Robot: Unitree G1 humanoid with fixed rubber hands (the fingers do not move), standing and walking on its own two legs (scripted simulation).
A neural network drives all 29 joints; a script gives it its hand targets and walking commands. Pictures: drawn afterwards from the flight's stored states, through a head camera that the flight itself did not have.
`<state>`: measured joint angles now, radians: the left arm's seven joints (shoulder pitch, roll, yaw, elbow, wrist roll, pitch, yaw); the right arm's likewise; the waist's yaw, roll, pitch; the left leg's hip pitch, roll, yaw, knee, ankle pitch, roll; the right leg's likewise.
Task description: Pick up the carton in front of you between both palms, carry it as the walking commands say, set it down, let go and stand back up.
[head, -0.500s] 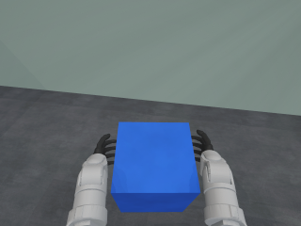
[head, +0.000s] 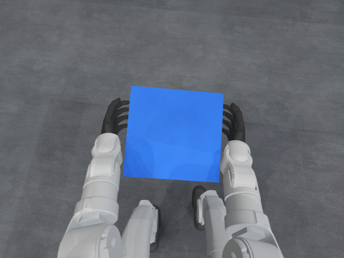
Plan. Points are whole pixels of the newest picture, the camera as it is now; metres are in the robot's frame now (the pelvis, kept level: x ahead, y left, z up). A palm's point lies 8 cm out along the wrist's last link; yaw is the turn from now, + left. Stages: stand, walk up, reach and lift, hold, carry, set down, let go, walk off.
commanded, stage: set down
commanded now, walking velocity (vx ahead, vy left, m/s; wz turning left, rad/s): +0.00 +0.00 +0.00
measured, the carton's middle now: (171, 136) +0.40 +0.00 -0.17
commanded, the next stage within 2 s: none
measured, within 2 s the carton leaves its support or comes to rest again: rests again in 1.96 s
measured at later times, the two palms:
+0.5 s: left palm (123, 126) +0.45 +0.15 -0.21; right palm (219, 132) +0.41 -0.14 -0.21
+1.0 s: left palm (137, 126) +0.49 +0.14 -0.37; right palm (212, 139) +0.43 -0.15 -0.38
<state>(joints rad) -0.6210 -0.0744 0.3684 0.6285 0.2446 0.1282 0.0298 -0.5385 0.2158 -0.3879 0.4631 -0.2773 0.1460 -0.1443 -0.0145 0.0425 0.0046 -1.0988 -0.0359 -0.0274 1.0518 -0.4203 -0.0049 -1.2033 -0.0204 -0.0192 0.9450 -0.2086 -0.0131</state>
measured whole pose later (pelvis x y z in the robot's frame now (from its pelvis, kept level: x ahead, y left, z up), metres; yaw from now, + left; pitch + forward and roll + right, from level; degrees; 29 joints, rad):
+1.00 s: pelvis -0.04 +0.01 -0.25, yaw +2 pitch +48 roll +0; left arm -1.23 0.18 0.21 0.92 0.12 0.22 0.05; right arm -1.01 0.12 -0.53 0.55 -0.16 0.22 -0.22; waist -0.06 0.02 -0.04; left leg -2.17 -0.09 -0.01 1.96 -0.63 0.00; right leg -2.29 0.00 0.03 1.81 -0.36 0.04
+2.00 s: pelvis -0.04 +0.02 -0.31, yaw -1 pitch +45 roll -4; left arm -1.47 0.28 0.10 1.18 0.14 0.18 0.00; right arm -1.35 -0.12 -0.63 1.03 -0.15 0.16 -0.07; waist -0.13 -0.05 0.13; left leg -2.31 -0.10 -0.01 2.19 -0.67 0.03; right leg -2.40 0.02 0.04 1.99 -0.38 0.08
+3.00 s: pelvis -0.04 +0.01 -0.25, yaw +0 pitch +43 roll -2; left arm -1.36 0.46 0.01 1.08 -0.09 0.13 -0.01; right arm -1.03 -0.09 -0.30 0.73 0.14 0.09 -0.22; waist -0.13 0.00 0.11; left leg -2.10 -0.07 -0.02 2.03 -0.68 0.01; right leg -2.22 0.04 0.03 1.86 -0.39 0.05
